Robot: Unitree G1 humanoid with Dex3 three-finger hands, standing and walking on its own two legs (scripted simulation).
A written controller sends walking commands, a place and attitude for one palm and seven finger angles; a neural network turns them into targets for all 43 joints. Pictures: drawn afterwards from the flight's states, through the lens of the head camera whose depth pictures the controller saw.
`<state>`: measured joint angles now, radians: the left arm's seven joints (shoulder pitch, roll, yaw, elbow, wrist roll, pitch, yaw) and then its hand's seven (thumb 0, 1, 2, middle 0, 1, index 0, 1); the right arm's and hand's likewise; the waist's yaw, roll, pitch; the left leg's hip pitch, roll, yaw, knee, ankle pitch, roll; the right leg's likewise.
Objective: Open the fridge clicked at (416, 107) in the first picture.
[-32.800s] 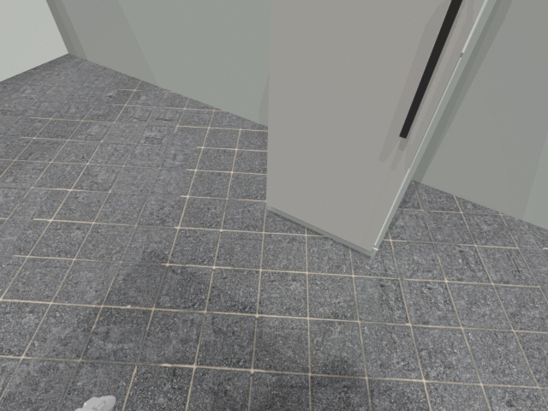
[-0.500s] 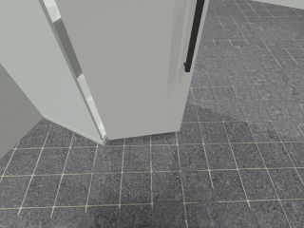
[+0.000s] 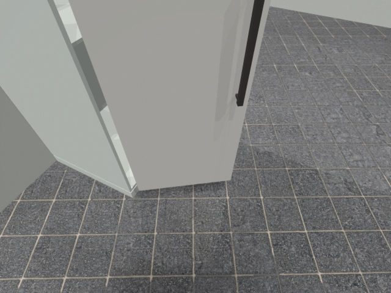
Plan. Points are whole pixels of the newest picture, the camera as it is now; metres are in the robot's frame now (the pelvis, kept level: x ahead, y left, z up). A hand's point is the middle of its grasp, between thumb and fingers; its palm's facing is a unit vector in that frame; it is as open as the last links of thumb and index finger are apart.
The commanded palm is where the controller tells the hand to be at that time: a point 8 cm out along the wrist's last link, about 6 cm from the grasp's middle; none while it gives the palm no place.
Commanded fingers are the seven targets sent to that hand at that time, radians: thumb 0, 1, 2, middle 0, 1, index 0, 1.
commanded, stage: let the arm hang, fingers relaxed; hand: right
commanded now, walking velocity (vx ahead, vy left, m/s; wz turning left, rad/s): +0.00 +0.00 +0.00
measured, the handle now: (248, 46) +0.75 -0.10 +0.13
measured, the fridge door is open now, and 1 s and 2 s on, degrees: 56 56 56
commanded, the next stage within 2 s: look to check the result in 0.06 s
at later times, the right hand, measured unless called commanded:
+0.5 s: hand out of the picture +0.03 -0.18 -0.18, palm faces -0.04 +0.98 -0.21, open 7.3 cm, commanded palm none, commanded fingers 0.00 -0.90 -0.90 0.20 0.30 0.20 0.30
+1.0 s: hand out of the picture +0.04 -0.18 -0.18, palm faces -0.03 +0.98 -0.20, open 7.3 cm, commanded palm none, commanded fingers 0.00 -0.90 -0.90 0.20 0.30 0.20 0.30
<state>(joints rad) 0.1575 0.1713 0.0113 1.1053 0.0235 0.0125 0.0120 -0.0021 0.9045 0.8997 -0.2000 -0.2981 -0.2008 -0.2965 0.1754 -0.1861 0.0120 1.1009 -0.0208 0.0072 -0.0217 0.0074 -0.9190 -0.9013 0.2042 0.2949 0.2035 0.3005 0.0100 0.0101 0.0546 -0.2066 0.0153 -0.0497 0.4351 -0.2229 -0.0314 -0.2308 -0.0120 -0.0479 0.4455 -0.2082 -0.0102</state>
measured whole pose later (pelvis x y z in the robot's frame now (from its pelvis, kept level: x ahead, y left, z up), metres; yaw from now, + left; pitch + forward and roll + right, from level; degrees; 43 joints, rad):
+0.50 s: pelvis +0.01 +0.00 +0.00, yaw +1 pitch +0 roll +0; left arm 0.20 0.17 0.01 1.15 0.02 0.01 0.02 0.00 0.90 0.90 -0.20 -0.30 -0.20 -0.30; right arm 0.21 -0.19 0.01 1.13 -0.02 0.01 -0.02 0.01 -0.91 -0.90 0.20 0.29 0.20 0.30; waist 0.01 0.01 0.07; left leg -0.19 0.01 -0.06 0.42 -0.23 -0.03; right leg -0.21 -0.01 -0.06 0.43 -0.22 -0.01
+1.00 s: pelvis +0.01 +0.00 +0.00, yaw +1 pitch -1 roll +0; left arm 0.20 0.16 0.01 1.15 0.02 0.01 0.02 0.00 0.90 0.90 -0.20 -0.30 -0.20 -0.30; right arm 0.21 -0.19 0.01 1.13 -0.02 0.00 -0.03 0.01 -0.91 -0.90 0.20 0.29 0.20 0.30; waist 0.01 0.01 0.05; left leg -0.17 0.01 -0.06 0.41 -0.23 -0.03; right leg -0.19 -0.01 -0.06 0.42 -0.22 -0.01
